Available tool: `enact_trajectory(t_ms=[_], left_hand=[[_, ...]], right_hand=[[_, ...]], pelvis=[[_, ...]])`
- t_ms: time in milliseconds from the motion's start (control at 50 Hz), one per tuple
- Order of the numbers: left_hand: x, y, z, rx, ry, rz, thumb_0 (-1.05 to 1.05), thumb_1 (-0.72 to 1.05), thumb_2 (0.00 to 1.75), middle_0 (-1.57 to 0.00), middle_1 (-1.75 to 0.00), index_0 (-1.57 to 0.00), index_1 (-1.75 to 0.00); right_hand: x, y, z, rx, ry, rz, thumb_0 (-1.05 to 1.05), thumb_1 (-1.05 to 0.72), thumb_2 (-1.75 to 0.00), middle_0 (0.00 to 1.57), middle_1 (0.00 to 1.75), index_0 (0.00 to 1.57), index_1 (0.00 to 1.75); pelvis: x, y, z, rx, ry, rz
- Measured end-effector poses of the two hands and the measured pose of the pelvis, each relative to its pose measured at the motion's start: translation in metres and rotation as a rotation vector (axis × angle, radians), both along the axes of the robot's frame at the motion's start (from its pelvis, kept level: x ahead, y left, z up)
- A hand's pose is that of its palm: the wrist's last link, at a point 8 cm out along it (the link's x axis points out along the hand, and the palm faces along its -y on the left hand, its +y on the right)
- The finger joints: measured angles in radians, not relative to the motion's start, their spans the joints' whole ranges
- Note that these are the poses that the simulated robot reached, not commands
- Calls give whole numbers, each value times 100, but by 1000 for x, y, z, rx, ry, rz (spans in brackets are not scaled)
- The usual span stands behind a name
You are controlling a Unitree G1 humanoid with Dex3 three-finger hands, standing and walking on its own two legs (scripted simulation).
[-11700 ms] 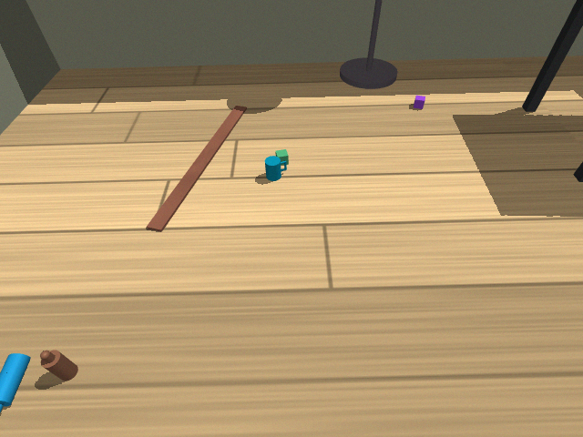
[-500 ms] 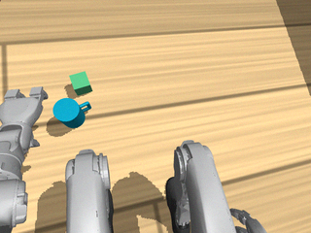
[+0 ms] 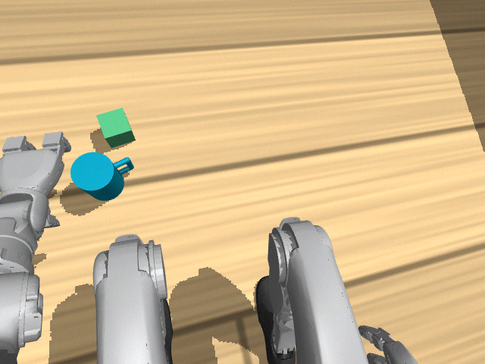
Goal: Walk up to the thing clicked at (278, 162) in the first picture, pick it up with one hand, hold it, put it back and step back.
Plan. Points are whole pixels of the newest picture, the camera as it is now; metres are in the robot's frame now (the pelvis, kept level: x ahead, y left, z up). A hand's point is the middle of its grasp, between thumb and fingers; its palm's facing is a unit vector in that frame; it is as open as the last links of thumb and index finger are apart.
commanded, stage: approach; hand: left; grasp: from above
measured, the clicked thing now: (107, 174) +0.48 +0.24 -0.29
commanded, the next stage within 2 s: close in in 0.60 s
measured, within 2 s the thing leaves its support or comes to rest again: neither
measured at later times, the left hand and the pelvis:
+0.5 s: hand (97, 150) +0.49 +0.23 -0.17, palm faces -0.40 -0.03 -0.92, open 14.1 cm; pelvis +0.00 +0.00 -0.01, yaw -1 degrees
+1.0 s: hand (83, 178) +0.45 +0.26 -0.20, palm faces -0.40 -0.05 -0.91, open 14.1 cm; pelvis +0.00 +0.00 -0.02, yaw -1 degrees
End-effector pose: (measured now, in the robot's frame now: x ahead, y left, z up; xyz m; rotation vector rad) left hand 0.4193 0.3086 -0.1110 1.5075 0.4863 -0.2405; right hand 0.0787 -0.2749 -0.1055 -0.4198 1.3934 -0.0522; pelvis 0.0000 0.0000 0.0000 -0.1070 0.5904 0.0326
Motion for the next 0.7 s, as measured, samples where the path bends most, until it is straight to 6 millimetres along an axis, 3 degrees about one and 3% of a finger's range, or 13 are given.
enact_trajectory(t_ms=[100,200,300,380,520,700], left_hand=[[11,-16,-7,-6,7,-43,0,-53,99,-8,-103,-8,-104],[35,-51,-13,-24,-30,-111,0,-53,99,-8,-105,-9,-105],[62,-84,-15,-30,-87,-119,0,-52,99,-8,-105,-9,-105],[76,-93,-9,-5,-109,-78,0,-53,99,-8,-105,-9,-105],[69,-75,-3,48,-28,40,0,-53,98,-8,-104,-8,-105],[23,-25,-23,-10,111,69,0,-51,95,-8,-107,-9,-106]], right_hand=[[-4,1,0,-3,5,11,0,-91,-90,20,30,20,30],[-15,0,2,-17,12,4,0,-91,-90,20,30,20,30],[-33,-2,5,-27,26,-28,0,-91,-90,20,30,20,30],[-51,-2,4,-7,54,-68,0,-92,-90,20,30,20,30],[-70,6,-7,68,97,-113,0,-92,-90,20,30,20,30],[-55,6,-15,79,104,-44,0,-92,-90,20,30,20,30]], pelvis=[[-1,0,-3,-1,0,0],[-1,0,-7,-4,0,-4],[-1,-1,-11,-8,4,-12],[0,-2,-12,-3,14,-19],[1,-4,-9,8,9,-29],[-3,-6,-14,7,-24,-15]])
